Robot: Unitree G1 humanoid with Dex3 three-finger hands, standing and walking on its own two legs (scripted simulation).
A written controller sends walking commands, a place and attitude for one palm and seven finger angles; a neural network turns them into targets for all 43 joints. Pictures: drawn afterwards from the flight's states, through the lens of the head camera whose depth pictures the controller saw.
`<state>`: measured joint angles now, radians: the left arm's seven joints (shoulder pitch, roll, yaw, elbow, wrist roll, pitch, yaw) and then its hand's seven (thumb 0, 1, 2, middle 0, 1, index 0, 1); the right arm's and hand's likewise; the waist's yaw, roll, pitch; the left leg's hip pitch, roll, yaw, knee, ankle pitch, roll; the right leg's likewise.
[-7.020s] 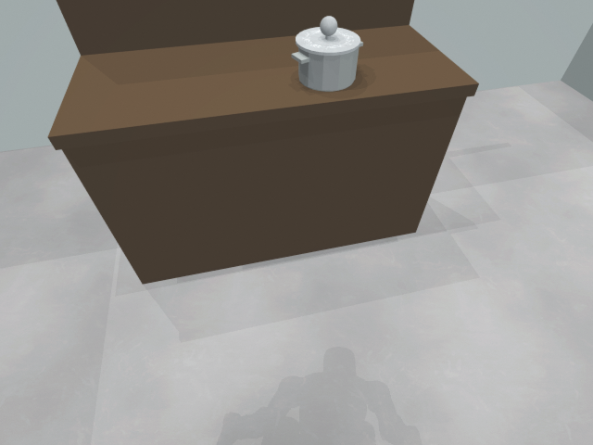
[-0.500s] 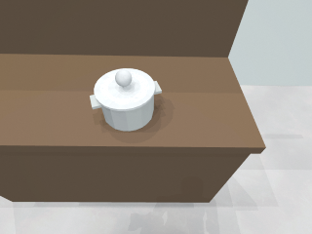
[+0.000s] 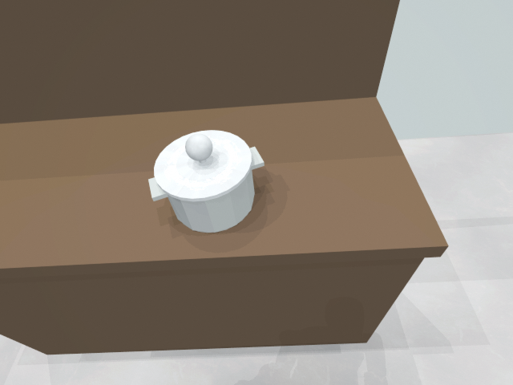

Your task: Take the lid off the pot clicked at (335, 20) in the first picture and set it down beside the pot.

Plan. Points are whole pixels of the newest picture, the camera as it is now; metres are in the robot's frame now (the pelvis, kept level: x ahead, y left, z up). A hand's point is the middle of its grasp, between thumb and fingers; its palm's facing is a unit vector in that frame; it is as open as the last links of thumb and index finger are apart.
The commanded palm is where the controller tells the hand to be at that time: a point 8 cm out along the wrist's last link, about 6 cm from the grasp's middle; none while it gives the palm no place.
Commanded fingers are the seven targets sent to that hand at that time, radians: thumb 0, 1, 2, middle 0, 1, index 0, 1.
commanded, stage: come to a stop and stand still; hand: left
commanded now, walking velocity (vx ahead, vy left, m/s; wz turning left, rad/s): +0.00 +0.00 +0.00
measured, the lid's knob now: (199, 147) +0.49 +0.13 +0.11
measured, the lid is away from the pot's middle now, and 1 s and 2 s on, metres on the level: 0.00 0.00 0.00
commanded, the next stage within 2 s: look again from close up in 0.56 s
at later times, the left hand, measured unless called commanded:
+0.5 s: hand out of the picture +0.06 +0.16 -0.16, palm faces +0.03 -0.97 -0.25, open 7.3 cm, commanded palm none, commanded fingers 0.00 0.90 0.90 -0.20 -0.30 -0.20 -0.30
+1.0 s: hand out of the picture +0.02 +0.15 -0.17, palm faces +0.04 -0.98 -0.22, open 7.3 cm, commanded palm none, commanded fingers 0.00 0.90 0.90 -0.20 -0.30 -0.20 -0.30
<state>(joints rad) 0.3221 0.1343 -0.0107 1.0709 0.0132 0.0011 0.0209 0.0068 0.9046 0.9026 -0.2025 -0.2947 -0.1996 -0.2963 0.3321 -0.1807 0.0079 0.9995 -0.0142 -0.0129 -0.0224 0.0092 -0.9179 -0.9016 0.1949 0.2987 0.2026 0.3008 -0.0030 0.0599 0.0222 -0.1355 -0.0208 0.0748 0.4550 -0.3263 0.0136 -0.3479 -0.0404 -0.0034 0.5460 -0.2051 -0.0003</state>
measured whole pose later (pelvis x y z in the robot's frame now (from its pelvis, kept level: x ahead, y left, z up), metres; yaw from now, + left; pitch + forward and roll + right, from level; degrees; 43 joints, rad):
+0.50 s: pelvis +0.03 -0.03 +0.00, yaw +1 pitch +0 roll +1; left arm 0.22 0.15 0.00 1.09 0.01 -0.02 0.03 0.01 0.93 0.90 -0.20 -0.29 -0.20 -0.30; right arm 0.30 -0.16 0.01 1.09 -0.01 -0.02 -0.04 0.00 -0.91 -0.90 0.19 0.30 0.20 0.30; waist -0.01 0.05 0.05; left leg -0.06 0.03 0.03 0.40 -0.34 -0.03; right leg -0.27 0.00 -0.05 0.51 -0.24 -0.04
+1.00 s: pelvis +0.02 -0.02 +0.00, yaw +1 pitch -1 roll +1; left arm 0.26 0.15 0.00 1.11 0.01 -0.01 0.03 0.01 0.92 0.90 -0.20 -0.29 -0.20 -0.30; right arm 0.33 -0.13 0.01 1.12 -0.01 -0.02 -0.04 0.00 -0.91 -0.90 0.19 0.30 0.20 0.30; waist -0.01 0.02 0.06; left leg -0.05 0.03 0.04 0.39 -0.32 -0.03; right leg -0.25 0.01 -0.05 0.47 -0.21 -0.04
